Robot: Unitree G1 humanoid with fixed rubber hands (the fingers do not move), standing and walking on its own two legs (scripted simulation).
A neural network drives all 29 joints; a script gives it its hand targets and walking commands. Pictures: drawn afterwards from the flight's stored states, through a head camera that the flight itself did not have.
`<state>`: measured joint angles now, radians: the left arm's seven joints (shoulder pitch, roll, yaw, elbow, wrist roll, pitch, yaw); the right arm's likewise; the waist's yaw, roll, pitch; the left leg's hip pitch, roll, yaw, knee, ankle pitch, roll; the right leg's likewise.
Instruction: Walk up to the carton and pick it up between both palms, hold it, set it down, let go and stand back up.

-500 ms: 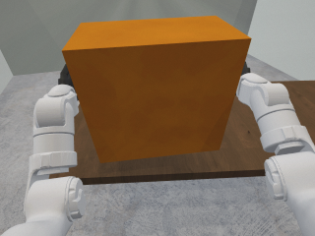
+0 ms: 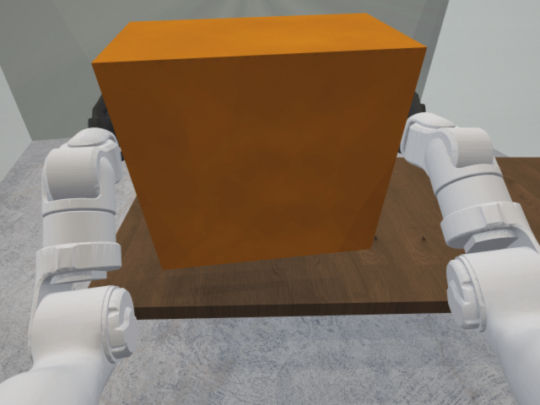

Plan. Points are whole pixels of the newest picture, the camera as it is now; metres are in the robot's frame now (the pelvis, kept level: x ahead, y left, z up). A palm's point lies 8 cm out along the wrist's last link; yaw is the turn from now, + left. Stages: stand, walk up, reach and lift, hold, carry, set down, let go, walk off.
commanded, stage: hold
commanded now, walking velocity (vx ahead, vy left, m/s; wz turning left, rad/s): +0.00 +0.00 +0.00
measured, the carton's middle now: (261, 145) +0.38 +0.01 +0.27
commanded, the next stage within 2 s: none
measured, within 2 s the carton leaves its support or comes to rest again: neither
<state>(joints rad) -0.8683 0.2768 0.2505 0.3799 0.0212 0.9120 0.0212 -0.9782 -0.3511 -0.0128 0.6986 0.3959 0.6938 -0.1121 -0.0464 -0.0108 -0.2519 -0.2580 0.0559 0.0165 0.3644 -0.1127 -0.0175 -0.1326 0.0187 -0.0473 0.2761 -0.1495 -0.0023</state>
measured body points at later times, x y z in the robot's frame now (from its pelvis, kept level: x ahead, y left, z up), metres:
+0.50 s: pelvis -0.01 +0.01 +0.00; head -0.10 +0.02 +0.44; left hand +0.38 +0.21 +0.30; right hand +0.38 -0.20 +0.30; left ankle +0.05 +0.13 -0.75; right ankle +0.00 -0.12 -0.75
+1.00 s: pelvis +0.00 +0.01 +0.00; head -0.08 +0.03 +0.44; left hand +0.38 +0.21 +0.29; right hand +0.39 -0.20 +0.30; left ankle +0.05 +0.13 -0.75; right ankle +0.00 -0.12 -0.75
